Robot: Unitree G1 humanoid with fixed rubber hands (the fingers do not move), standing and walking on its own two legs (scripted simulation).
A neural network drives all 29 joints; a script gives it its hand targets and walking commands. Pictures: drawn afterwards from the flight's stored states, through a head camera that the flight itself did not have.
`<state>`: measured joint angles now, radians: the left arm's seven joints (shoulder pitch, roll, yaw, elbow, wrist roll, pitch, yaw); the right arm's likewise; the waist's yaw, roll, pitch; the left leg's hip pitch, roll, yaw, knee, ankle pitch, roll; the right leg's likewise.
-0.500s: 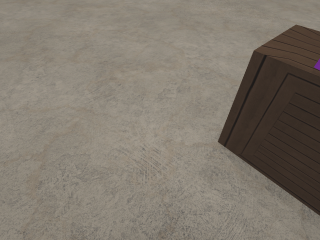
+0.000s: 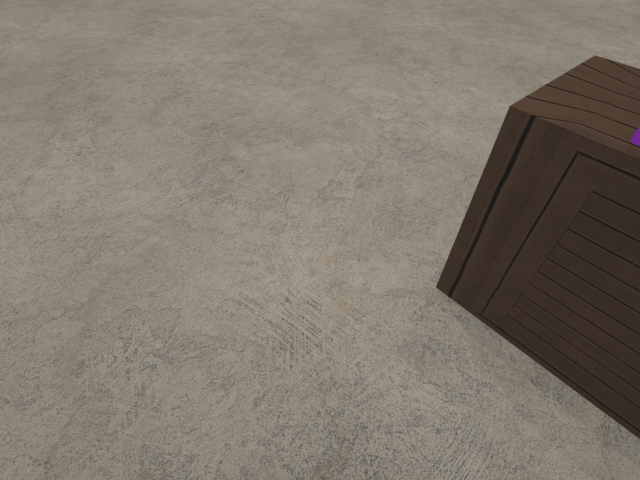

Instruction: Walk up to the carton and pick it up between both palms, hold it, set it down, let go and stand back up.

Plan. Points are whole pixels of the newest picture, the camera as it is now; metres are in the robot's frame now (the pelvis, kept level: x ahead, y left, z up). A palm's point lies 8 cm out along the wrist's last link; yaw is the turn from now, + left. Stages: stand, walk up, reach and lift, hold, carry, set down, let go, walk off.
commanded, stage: stand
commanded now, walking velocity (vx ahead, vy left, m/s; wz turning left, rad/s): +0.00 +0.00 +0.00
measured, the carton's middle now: out of the picture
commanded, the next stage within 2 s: none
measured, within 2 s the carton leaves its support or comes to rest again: neither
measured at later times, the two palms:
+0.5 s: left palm out of the picture +0.06 +0.25 -0.12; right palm out of the picture +0.07 -0.25 -0.12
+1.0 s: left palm out of the picture +0.04 +0.25 -0.12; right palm out of the picture +0.06 -0.25 -0.12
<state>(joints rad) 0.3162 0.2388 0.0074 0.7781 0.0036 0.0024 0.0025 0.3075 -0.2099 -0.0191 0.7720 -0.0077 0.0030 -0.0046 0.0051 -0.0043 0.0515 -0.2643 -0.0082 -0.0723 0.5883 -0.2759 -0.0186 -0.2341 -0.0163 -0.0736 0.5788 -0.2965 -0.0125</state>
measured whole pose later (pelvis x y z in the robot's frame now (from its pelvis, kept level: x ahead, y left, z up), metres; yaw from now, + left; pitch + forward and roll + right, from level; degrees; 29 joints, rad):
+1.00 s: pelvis +0.01 -0.01 +0.01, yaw +2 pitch -3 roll -1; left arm 0.30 0.24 0.00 0.89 0.00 0.01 0.02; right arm 0.29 -0.21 -0.01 0.90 0.00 0.00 -0.03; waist 0.01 0.01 0.05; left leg -0.23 -0.01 -0.11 0.53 -0.26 -0.03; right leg -0.18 -0.01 -0.11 0.51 -0.28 -0.02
